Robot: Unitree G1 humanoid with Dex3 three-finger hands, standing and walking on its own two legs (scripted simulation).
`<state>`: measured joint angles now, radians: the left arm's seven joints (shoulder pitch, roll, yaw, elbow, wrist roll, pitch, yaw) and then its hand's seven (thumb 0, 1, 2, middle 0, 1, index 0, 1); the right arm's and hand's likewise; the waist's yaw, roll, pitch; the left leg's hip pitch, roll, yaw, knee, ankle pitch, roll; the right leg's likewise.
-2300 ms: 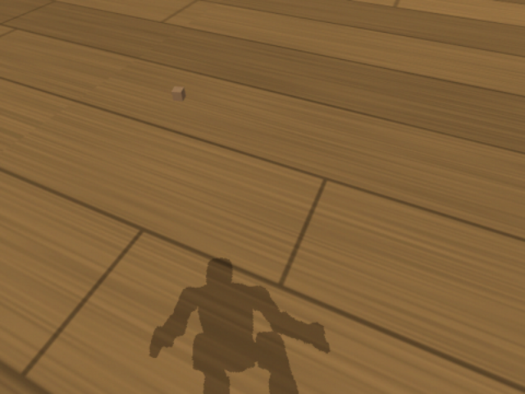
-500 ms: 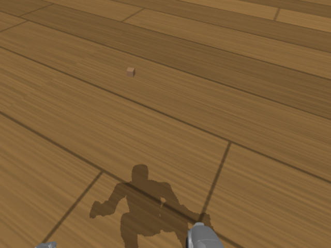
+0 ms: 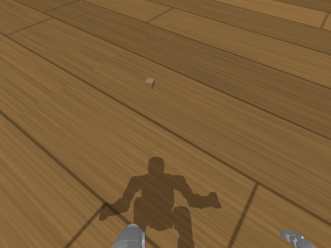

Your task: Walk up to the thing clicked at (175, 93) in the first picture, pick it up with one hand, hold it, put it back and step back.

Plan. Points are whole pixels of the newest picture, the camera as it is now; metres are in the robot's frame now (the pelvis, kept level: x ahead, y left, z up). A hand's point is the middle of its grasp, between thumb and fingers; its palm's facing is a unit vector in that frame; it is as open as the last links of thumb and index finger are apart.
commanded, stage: walk up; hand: left
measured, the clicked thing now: (149, 83) +1.54 +0.18 -0.74
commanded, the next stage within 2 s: none
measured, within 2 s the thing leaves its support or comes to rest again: neither
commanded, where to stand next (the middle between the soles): +1.16 -0.04 m, yaw +0 degrees
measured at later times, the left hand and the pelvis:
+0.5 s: hand (91, 160) +0.39 +0.28 -0.14, palm faces -0.12 -0.93 -0.34, open 7.4 cm; pelvis +0.28 +0.01 +0.00, yaw -2 degrees
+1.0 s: hand (102, 130) +0.54 +0.28 -0.16, palm faces -0.01 -0.94 -0.34, open 7.4 cm; pelvis +0.51 +0.00 -0.01, yaw +0 degrees
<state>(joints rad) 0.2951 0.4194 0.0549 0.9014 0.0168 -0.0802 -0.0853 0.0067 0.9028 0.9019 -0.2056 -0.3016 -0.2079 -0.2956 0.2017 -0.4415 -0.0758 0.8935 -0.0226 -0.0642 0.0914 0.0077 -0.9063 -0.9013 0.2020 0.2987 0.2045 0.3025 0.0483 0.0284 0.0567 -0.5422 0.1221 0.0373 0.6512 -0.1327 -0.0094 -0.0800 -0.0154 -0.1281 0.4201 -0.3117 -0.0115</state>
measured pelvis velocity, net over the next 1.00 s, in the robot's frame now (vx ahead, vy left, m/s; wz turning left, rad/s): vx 0.51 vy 0.00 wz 0.00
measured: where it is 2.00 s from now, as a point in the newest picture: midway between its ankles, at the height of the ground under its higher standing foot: (174, 142)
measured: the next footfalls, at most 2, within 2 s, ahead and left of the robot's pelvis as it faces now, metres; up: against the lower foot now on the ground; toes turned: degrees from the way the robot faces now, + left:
left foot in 0.08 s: +0.24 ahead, +0.14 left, +0.00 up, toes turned +6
right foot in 0.56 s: +0.47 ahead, -0.14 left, +0.00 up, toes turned -7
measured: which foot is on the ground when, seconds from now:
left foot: up 0.00-0.06, down 0.08-0.58, up 0.60-0.96, down 0.98-1.00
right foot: down 0.00-0.10, up 0.12-0.54, down 0.56-1.00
